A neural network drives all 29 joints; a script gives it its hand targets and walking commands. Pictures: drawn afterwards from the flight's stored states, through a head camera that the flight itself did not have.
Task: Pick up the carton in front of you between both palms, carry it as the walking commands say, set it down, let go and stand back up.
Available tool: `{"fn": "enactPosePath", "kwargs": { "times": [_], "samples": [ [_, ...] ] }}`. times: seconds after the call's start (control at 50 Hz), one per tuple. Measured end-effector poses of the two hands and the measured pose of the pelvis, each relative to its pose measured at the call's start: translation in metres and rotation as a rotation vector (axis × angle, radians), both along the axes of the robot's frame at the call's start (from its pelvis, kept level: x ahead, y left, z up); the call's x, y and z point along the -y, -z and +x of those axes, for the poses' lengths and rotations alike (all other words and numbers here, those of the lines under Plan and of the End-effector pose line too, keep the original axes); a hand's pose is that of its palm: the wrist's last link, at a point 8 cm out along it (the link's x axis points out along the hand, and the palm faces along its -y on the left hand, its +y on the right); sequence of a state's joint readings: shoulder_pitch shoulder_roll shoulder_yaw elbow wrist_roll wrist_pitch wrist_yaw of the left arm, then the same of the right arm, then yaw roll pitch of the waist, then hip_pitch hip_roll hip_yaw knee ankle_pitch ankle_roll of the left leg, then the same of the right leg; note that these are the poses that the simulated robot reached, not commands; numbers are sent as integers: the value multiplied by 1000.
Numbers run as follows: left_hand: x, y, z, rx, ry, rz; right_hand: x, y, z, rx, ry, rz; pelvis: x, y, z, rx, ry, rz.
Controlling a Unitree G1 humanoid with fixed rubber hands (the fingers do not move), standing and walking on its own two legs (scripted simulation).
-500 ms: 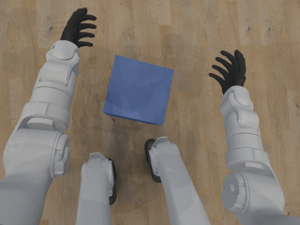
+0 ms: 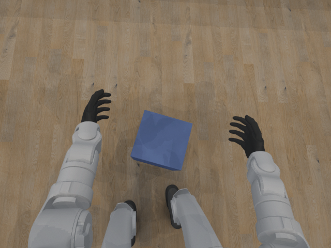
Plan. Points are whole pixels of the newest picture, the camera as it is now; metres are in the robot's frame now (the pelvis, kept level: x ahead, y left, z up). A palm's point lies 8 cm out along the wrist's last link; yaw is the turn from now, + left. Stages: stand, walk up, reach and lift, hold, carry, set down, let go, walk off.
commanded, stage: let go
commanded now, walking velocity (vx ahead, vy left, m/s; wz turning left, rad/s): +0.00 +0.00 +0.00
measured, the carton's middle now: (160, 143) +0.41 -0.08 -0.56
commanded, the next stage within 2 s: stand in 1.10 s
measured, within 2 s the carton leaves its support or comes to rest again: neither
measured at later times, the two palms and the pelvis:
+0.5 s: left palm (39, 177) +0.31 +0.19 -0.01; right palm (289, 191) +0.22 -0.24 +0.02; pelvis +0.07 -0.01 +0.08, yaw -2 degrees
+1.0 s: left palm out of the picture +0.23 +0.23 +0.02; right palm (288, 193) +0.22 -0.23 +0.03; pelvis +0.07 +0.01 +0.09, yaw -3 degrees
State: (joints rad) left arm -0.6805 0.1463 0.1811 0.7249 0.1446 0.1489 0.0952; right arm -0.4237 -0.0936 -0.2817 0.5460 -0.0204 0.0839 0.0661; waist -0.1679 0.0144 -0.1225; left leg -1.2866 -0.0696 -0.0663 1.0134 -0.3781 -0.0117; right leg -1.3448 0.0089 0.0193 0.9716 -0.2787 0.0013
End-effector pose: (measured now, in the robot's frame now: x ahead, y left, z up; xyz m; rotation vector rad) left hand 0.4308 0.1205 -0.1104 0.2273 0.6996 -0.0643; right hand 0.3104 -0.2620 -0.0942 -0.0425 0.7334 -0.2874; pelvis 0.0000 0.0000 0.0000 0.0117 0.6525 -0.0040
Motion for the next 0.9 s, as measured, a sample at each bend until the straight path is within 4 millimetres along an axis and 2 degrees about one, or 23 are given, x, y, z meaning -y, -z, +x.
{"fn": "enactPosePath", "kwargs": {
  "times": [0.12, 0.24, 0.42, 0.52, 0.72, 0.82, 0.9],
  "samples": [
    [-17, -34, -47, -13, -95, 13, 2, -39, -23, -46, -126, -11, 8, -31, 19, 135, 2, 2],
    [-29, -63, -71, -15, -98, 15, 3, -70, -47, -67, -175, -16, 15, -54, 41, 256, 14, -2],
    [-54, -91, -104, -32, -83, 14, -10, -106, -84, -84, -167, -19, 14, -76, 68, 407, 25, -17],
    [-75, -106, -127, -42, -88, 15, -19, -115, -90, -84, -165, -16, 5, -85, 75, 482, 29, -29],
    [-121, -134, -180, -68, -119, 22, -38, -119, -81, -65, -201, -23, -15, -93, 78, 618, 33, -42],
    [-128, -138, -193, -74, -123, 14, -42, -120, -82, -73, -207, -33, -19, -93, 74, 669, 32, -41],
    [-125, -134, -198, -69, -128, 16, -36, -124, -84, -77, -188, -67, -18, -91, 71, 696, 37, -41]
  ]
}}
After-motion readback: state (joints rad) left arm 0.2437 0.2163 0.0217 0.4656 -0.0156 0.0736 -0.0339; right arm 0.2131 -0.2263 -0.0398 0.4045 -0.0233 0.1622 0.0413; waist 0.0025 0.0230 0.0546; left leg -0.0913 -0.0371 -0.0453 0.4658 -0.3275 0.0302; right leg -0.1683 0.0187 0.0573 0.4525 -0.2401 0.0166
